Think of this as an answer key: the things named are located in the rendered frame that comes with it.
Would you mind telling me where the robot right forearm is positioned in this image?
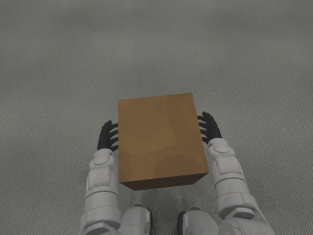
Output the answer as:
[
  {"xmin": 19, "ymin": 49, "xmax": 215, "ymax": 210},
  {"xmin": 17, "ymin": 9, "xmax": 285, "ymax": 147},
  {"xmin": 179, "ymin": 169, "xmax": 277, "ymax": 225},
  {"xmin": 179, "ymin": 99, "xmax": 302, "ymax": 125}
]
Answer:
[{"xmin": 207, "ymin": 138, "xmax": 272, "ymax": 229}]

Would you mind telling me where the carton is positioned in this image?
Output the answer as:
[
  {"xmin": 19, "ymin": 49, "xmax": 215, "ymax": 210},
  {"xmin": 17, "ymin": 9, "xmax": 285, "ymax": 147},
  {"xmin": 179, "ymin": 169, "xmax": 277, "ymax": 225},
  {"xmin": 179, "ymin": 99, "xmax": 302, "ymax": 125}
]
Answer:
[{"xmin": 117, "ymin": 92, "xmax": 209, "ymax": 191}]

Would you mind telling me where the robot left forearm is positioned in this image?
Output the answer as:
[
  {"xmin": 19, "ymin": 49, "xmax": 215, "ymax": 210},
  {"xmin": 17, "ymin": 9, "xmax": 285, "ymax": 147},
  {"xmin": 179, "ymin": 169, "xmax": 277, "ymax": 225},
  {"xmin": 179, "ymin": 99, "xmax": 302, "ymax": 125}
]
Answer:
[{"xmin": 78, "ymin": 148, "xmax": 121, "ymax": 235}]

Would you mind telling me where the robot left hand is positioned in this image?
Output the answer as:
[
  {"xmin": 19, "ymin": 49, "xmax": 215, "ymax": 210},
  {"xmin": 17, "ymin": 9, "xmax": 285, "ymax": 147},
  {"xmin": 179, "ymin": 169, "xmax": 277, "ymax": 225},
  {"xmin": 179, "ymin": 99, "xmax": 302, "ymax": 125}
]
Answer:
[{"xmin": 97, "ymin": 120, "xmax": 118, "ymax": 152}]

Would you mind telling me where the robot left thigh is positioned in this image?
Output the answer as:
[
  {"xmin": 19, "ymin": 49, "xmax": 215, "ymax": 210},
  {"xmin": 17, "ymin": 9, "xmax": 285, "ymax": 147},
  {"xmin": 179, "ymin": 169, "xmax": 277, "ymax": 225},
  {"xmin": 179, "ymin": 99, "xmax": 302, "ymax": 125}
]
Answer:
[{"xmin": 116, "ymin": 207, "xmax": 151, "ymax": 235}]

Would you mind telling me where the robot right shin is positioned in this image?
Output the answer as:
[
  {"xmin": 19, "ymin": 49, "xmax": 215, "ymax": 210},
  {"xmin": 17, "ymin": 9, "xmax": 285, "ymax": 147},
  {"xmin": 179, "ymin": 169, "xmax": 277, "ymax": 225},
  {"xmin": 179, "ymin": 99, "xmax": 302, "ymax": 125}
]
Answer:
[{"xmin": 182, "ymin": 206, "xmax": 200, "ymax": 235}]

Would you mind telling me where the robot right upper arm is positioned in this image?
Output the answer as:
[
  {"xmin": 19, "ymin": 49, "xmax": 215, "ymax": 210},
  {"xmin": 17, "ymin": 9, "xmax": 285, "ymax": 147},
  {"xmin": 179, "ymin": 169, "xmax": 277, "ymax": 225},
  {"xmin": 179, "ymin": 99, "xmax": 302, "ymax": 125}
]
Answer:
[{"xmin": 217, "ymin": 216, "xmax": 275, "ymax": 235}]

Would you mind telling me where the robot right hand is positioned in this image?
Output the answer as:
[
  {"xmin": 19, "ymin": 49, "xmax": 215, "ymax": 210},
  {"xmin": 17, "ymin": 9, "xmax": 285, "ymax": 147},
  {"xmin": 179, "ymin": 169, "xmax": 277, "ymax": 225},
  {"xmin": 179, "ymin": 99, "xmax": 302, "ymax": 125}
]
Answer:
[{"xmin": 197, "ymin": 112, "xmax": 222, "ymax": 144}]

